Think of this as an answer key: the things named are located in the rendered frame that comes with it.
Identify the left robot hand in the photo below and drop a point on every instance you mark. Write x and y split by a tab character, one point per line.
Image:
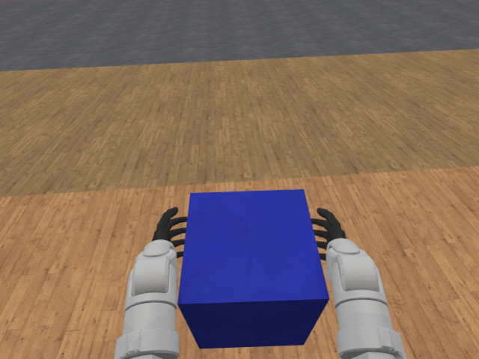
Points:
165	224

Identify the carton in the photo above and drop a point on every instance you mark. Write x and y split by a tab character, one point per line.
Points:
251	273

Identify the right robot forearm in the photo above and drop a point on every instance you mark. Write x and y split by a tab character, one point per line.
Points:
365	328

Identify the right robot hand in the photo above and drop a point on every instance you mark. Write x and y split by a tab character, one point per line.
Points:
332	226

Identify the left robot forearm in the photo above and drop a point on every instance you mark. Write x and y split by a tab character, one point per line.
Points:
149	327

